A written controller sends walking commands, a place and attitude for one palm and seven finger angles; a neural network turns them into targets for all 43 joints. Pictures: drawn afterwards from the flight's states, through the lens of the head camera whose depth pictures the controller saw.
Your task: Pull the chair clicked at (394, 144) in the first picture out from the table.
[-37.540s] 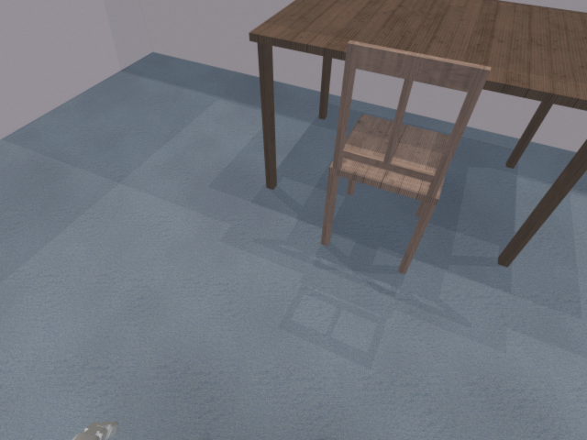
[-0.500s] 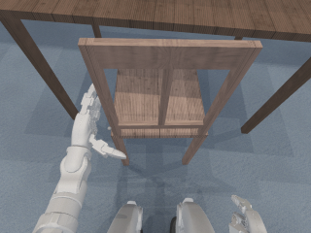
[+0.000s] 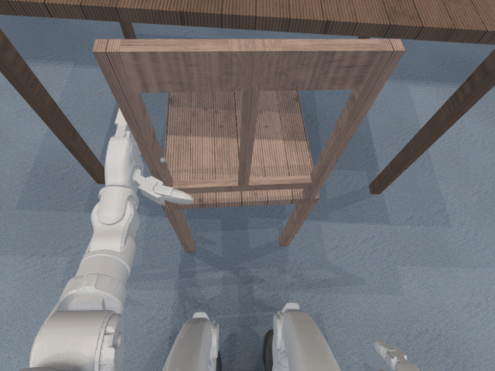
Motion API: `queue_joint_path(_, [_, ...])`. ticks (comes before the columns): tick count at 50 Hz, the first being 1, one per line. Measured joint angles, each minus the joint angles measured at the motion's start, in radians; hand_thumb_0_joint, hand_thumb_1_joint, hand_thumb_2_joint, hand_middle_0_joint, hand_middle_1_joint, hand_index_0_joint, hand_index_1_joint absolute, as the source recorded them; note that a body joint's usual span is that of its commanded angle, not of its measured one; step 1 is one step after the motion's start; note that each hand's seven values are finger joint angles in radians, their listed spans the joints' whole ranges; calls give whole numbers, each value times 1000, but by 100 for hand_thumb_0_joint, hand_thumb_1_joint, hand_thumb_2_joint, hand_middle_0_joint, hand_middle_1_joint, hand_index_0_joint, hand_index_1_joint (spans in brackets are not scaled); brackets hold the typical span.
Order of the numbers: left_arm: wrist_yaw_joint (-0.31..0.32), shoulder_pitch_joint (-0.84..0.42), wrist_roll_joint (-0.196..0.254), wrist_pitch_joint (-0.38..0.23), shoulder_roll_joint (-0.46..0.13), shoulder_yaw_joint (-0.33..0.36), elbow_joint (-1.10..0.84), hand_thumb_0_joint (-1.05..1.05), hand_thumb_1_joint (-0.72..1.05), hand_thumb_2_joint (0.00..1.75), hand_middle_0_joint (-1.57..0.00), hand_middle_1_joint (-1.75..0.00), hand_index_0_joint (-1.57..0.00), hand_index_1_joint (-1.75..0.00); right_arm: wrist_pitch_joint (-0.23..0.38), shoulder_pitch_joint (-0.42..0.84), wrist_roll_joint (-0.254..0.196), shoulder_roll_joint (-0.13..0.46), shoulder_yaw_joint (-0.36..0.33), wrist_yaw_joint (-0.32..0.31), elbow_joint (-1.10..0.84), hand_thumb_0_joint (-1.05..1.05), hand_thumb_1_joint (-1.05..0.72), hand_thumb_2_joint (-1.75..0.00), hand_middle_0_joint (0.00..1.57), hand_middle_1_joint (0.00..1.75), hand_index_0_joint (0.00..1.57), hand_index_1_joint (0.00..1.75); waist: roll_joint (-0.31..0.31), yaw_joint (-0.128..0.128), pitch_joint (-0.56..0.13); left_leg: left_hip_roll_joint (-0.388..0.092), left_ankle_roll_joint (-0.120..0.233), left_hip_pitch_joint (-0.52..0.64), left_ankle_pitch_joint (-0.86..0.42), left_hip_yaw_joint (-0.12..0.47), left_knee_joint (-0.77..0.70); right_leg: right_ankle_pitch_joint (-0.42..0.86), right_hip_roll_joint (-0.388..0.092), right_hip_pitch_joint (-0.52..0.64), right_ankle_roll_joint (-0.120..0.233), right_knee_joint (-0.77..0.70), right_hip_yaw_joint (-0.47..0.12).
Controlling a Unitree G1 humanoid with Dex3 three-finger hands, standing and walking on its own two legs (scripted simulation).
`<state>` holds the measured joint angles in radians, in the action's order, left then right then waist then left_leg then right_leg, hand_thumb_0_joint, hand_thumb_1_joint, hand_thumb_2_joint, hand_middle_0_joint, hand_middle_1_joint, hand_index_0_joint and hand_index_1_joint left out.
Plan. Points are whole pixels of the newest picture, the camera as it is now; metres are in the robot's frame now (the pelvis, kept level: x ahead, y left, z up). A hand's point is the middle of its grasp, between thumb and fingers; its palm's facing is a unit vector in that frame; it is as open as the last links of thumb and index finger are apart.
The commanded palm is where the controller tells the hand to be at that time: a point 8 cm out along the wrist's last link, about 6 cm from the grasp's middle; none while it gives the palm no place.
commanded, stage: push the fingers through the gap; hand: left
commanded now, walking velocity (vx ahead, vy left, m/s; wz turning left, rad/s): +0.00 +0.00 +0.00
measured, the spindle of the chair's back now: (246, 145) +0.48 +0.00 +0.01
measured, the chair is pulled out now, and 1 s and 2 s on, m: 0.03 -0.02 -0.01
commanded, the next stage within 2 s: hook a spindle and tug to test in 0.88 s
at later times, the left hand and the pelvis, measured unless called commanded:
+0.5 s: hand (172, 137) +0.49 +0.13 +0.02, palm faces -0.01 -1.00 -0.03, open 16.9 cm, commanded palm +0.47 +0.16 +0.03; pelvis +0.00 +0.00 +0.00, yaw -1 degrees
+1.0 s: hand (174, 132) +0.49 +0.12 +0.02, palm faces -0.02 -1.00 -0.02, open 17.0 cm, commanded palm +0.47 +0.16 +0.03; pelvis +0.01 +0.00 +0.00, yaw -2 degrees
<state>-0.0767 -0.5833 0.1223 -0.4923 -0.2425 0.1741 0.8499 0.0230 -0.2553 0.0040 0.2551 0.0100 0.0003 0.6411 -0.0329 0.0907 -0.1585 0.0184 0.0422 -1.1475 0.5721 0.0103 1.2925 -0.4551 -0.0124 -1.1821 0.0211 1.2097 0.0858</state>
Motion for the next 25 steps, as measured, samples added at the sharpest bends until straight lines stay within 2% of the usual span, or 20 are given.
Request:
queue_joint_path(7, [11,-52,-16,-22,-7,16,65,-2,-50,30,-6,-8,-5,-8,-16,-15,7,2,-2,8,17,0,-91,-90,20,30,21,30,-4,7,2,-1,2,-9,-1,-3,-1,3,1,-9,-2,-2,-3])
queue_joint_path(25, [26,-203,-57,-61,-48,68,233,-2,-50,30,-6,-8,-6,-8,-49,-16,28,-5,13,22,12,0,-91,-90,20,30,21,30,-4,46,5,-7,5,-46,5,-5,15,3,7,-46,-4,8,-5])
